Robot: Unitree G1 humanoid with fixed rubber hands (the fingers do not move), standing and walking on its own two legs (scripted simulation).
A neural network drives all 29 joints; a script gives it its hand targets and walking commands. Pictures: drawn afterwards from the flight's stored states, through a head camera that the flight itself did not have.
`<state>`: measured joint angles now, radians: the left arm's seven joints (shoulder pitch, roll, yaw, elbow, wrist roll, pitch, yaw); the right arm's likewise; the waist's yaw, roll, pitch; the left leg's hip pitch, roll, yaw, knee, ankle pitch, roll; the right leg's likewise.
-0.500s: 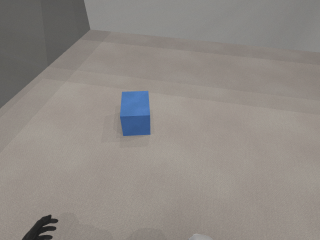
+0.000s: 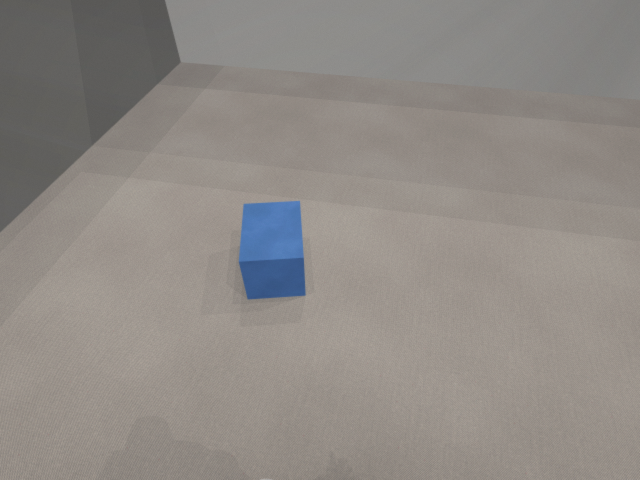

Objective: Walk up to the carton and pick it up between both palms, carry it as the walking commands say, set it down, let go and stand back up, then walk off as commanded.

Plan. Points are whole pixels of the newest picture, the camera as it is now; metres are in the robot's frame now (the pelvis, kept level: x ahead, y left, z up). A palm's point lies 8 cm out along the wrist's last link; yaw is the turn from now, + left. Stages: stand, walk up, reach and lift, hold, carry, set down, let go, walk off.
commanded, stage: walk up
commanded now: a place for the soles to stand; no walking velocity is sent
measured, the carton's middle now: (274, 249) +1.06 +0.19 -0.64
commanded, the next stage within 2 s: none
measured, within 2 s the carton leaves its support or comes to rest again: neither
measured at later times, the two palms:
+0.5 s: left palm (78, 465) +0.18 +0.32 -0.06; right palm (578, 449) +0.20 -0.33 -0.09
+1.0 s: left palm (95, 362) +0.32 +0.36 -0.08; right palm (522, 389) +0.29 -0.28 -0.10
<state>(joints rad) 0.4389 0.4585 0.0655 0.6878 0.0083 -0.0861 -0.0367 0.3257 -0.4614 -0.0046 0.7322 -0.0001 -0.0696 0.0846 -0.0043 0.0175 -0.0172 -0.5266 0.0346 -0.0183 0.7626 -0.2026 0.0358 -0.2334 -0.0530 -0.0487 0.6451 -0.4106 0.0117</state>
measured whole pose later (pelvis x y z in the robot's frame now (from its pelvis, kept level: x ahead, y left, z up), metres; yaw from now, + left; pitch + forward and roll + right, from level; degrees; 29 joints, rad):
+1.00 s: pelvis +0.24 +0.03 -0.01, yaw +2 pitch -4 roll +0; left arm 0.31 0.46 0.06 0.71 0.01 -0.06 -0.03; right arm 0.41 -0.44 -0.01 0.74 0.00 -0.06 0.06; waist -0.01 0.00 0.06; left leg -0.38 0.00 -0.03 0.79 -0.36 0.03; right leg -0.48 -0.06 -0.04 0.98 -0.44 -0.02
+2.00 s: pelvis +0.45 +0.08 -0.01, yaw +5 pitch -1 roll +0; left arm 0.43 0.47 0.06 0.73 0.01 -0.09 0.01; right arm 0.32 -0.46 -0.01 0.74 0.00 -0.02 0.07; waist -0.01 0.04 0.04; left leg -0.52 0.02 -0.04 0.88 -0.32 0.04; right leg -0.35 -0.13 -0.05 0.76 -0.39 0.01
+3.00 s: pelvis +0.50 +0.09 -0.02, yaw +6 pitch -2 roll +0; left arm 0.22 0.47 0.06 0.74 0.01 -0.03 0.00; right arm 0.26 -0.45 -0.01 0.80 0.00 -0.04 0.00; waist -0.01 0.02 0.02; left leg -0.42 0.00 -0.04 0.84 -0.39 -0.01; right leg -0.43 -0.10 -0.05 0.83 -0.37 0.03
